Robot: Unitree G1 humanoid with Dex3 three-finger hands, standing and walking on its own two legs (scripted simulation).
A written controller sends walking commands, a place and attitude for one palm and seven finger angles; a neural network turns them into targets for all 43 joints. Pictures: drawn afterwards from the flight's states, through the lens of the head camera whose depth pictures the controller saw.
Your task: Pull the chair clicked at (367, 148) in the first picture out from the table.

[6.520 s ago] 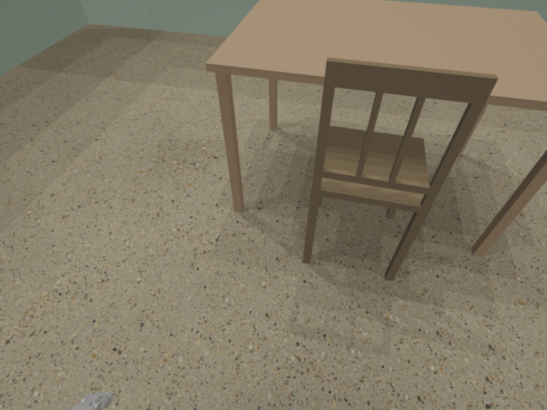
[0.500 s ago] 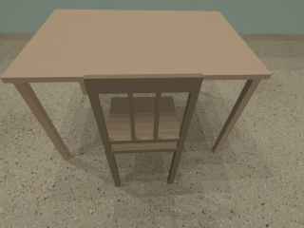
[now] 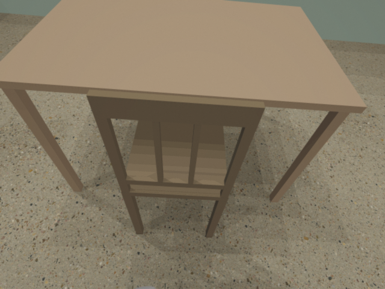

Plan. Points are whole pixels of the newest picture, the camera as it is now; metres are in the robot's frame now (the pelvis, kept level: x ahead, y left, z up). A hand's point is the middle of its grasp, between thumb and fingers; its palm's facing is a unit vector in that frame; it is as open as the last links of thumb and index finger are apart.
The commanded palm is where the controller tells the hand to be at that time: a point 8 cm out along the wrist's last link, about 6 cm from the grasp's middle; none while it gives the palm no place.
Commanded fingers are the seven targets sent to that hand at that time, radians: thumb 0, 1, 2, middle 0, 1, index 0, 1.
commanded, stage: shuffle to correct the standing spot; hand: left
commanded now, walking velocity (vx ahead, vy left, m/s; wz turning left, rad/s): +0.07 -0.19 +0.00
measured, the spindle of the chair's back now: (158, 154) +0.46 +0.13 -0.06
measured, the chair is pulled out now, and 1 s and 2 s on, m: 0.00 0.00 0.00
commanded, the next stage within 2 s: come to a stop and stand still in 0.16 s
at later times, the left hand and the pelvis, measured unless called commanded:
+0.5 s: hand out of the picture +0.06 +0.06 -0.15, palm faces +0.07 -0.97 -0.22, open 7.3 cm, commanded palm none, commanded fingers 0.00 0.90 0.90 -0.20 -0.30 -0.20 -0.30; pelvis +0.05 -0.11 +0.02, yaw +2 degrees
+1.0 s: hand out of the picture +0.03 +0.11 -0.16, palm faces +0.10 -0.96 -0.25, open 7.4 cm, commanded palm none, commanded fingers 0.00 0.90 0.90 -0.20 -0.30 -0.20 -0.30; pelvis +0.00 -0.09 +0.01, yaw +3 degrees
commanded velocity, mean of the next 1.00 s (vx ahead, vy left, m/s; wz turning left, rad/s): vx -0.02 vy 0.04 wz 0.00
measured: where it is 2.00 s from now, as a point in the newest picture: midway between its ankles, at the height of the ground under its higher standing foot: outside the picture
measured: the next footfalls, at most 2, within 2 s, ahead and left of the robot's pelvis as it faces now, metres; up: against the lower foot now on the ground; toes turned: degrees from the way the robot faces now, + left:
right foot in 0.28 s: +0.09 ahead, -0.21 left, +0.00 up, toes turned -1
left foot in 0.62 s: +0.10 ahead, -0.03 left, +0.00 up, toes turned +7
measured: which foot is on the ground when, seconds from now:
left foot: down 0.00-0.28, up 0.30-0.60, down 0.62-1.00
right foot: up 0.00-0.26, down 0.28-1.00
